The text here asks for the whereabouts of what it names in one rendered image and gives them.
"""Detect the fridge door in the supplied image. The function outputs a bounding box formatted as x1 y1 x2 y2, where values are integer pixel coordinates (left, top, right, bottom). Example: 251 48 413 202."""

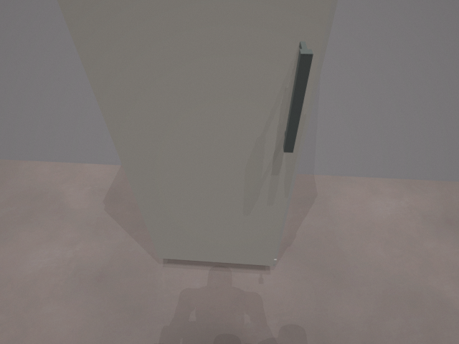
57 0 332 266

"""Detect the handle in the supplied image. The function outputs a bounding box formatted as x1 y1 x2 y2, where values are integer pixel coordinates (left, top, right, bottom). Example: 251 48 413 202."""
283 42 313 153

